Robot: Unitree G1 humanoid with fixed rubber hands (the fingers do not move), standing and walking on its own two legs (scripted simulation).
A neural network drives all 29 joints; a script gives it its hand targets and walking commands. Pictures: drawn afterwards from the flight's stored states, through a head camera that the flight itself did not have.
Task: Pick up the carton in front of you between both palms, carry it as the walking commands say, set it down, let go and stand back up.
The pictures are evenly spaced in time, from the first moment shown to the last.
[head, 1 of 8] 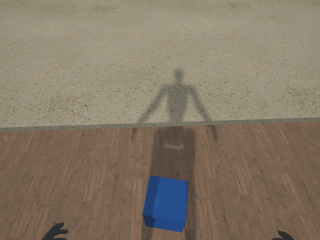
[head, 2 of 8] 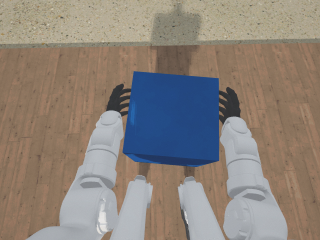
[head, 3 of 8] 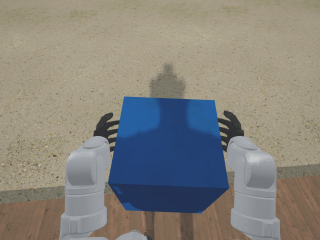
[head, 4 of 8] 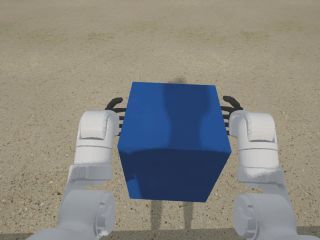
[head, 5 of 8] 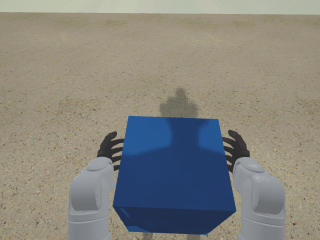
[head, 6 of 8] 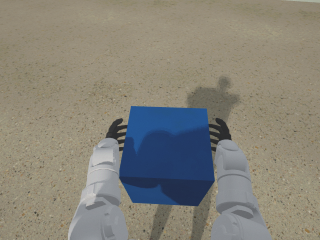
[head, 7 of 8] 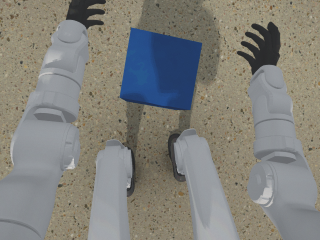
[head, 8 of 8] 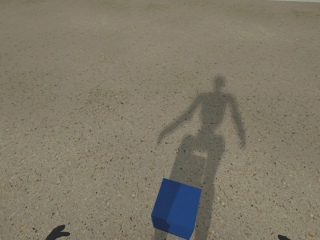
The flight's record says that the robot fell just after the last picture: no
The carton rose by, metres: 0.70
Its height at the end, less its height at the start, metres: -0.08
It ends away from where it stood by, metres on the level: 2.53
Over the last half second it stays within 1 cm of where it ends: yes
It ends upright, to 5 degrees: yes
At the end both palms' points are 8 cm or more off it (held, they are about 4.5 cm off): yes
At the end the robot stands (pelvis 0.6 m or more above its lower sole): yes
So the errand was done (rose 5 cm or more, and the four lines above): yes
